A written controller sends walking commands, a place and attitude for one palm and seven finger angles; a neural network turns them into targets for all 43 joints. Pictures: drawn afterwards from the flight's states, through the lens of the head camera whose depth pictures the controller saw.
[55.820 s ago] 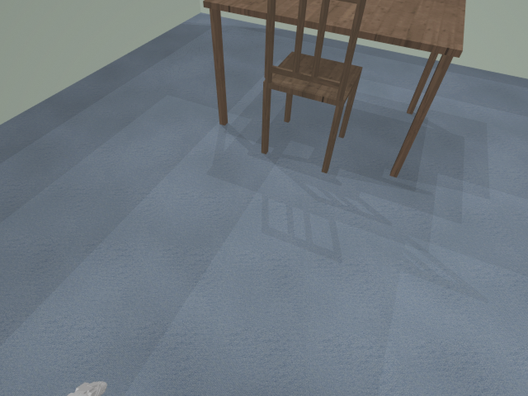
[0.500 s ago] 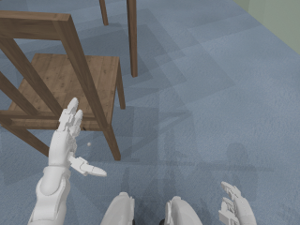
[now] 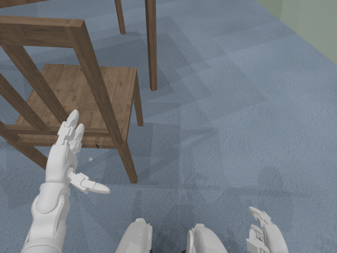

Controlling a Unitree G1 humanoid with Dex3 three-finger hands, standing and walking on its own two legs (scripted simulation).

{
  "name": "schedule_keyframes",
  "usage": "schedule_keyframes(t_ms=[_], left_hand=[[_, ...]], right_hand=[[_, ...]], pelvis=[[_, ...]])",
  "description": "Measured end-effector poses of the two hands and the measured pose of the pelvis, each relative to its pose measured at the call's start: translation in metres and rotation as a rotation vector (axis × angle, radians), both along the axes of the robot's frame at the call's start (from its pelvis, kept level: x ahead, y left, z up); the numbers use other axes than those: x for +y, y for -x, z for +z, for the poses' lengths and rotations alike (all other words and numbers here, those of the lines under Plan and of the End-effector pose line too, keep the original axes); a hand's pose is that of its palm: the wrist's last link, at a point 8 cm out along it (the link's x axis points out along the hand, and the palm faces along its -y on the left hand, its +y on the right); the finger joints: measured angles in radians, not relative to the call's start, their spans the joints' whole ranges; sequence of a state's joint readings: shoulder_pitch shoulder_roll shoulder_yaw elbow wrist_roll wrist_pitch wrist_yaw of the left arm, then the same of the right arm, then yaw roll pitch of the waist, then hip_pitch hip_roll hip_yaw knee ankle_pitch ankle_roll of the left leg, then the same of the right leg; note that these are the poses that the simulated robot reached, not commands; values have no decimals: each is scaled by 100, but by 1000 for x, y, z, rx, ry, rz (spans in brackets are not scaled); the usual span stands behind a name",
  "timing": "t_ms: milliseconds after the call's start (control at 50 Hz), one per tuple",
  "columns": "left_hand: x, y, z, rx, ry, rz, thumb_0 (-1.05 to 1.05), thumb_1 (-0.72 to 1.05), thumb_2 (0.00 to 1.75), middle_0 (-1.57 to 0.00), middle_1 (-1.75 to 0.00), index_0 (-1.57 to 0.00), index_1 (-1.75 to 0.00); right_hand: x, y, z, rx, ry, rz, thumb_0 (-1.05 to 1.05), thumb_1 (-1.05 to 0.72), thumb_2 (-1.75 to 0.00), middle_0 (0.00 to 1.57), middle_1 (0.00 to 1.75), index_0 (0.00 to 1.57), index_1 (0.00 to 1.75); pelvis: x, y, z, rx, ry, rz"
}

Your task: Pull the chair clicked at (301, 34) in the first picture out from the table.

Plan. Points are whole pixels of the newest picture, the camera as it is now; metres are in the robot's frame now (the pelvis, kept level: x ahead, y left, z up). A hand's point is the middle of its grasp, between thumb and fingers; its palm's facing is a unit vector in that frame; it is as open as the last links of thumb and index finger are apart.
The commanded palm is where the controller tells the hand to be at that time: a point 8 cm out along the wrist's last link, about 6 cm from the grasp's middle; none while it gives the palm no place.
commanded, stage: aim the fingers beside a spindle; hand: left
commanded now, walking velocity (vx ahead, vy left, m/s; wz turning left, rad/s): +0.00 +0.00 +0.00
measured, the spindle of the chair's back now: (10, 95) +0.47 +0.42 +0.05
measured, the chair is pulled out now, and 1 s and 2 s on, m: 0.37 0.37 0.37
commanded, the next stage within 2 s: push the fingers through the gap in 1.48 s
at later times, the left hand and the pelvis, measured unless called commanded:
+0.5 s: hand (98, 165) +0.30 +0.17 +0.04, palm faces -0.03 -1.00 -0.03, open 16.9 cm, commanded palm +0.29 +0.23 +0.04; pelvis +0.01 +0.01 +0.01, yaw -1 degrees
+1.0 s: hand (94, 164) +0.31 +0.19 +0.00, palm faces +0.04 -1.00 -0.03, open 16.9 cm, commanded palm +0.29 +0.23 +0.03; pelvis +0.00 +0.00 +0.00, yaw +0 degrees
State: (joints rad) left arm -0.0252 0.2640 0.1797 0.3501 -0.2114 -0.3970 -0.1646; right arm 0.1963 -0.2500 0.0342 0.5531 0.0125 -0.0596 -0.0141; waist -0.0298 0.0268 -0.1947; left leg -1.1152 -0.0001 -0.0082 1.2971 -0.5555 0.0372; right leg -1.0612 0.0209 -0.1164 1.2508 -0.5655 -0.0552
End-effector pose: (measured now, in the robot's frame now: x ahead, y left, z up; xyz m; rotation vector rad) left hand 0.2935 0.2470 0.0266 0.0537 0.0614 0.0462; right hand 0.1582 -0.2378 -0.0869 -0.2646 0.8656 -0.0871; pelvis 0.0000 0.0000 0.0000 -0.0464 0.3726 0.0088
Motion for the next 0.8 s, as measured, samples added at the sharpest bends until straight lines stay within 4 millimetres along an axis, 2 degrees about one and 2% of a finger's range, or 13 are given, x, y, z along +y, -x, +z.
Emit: schedule_keyframes(t_ms=[80, 160, 240, 320, 360, 400, 480, 540, 580, 640, 700, 740, 800], left_hand=[[-8, 3, -24, 88, 51, -35, -1, -50, 30, -5, -8, -6, -8], [-21, 6, 3, -30, 36, -71, -2, -50, 30, -6, -8, -6, -8], [-14, -2, 25, -115, -10, -46, -1, -50, 30, -6, -8, -7, -8], [1, -11, -3, 4, 8, -2, -1, -50, 30, -6, -8, -7, -8], [1, -7, -18, 71, 33, -8, -1, -50, 30, -6, -8, -6, -8], [-6, 0, -21, 87, 50, -35, -1, -50, 30, -5, -8, -6, -8], [-23, 15, 9, -23, 39, -81, -2, -50, 30, -5, -8, -6, -8], [-21, 13, 26, -104, -2, -63, -1, -50, 30, -6, -8, -7, -8], [-13, 6, 20, -99, -12, -29, -1, -50, 30, -6, -8, -7, -8], [-4, 0, -6, -6, 8, 5, -1, -50, 30, -6, -8, -7, -8], [-9, 2, -22, 65, 38, -21, -1, -50, 30, -6, -8, -6, -8], [-17, 6, -15, 46, 46, -57, -1, -50, 30, -5, -8, -6, -8], [-26, 12, 13, -48, 33, -86, -2, -50, 30, -6, -8, -6, -8]], right_hand=[[-1, 3, -1, 1, 16, -11, 1, -91, -90, 21, 30, 20, 30], [-1, 5, 2, 0, 28, -21, 1, -91, -90, 21, 30, 20, 30], [2, 5, 3, 9, 17, -14, 1, -91, -90, 21, 30, 20, 30], [4, 5, -1, 24, 5, -10, 1, -91, -90, 21, 30, 20, 30], [4, 5, -1, 24, 5, -16, 1, -91, -90, 21, 30, 20, 30], [4, 5, 0, 19, 10, -26, 1, -91, -90, 21, 30, 20, 30], [6, 3, 6, 4, 15, -29, 1, -91, -90, 21, 30, 20, 30], [9, 0, 7, 3, 12, -10, 1, -91, -90, 21, 30, 20, 30], [10, -2, 4, 5, 8, 3, 1, -91, -90, 21, 30, 20, 30], [11, -4, 0, 8, 3, 10, 1, -91, -90, 21, 30, 20, 30], [10, -5, -1, 0, 6, 3, 1, -91, -90, 21, 30, 20, 30], [10, -5, 1, -7, 9, -6, 1, -91, -90, 21, 30, 20, 30], [11, -4, 6, -14, 9, -13, 1, -91, -90, 21, 30, 20, 30]], pelvis=[[1, 1, -3, 10, 6, -2], [3, -2, 0, 1, 6, -5], [5, -4, 3, -2, 4, -4], [5, -3, 1, 8, 4, -4], [5, -3, -1, 15, 5, -5], [7, -4, 0, 15, 7, -7], [10, -8, 5, -1, 7, -9], [10, -8, 6, -6, 6, -5], [10, -6, 4, -2, 5, -2], [8, -3, -1, 8, 6, 1], [8, -2, -3, 14, 10, 0], [9, -3, -2, 10, 11, -3], [9, -5, 3, -3, 7, -6]])
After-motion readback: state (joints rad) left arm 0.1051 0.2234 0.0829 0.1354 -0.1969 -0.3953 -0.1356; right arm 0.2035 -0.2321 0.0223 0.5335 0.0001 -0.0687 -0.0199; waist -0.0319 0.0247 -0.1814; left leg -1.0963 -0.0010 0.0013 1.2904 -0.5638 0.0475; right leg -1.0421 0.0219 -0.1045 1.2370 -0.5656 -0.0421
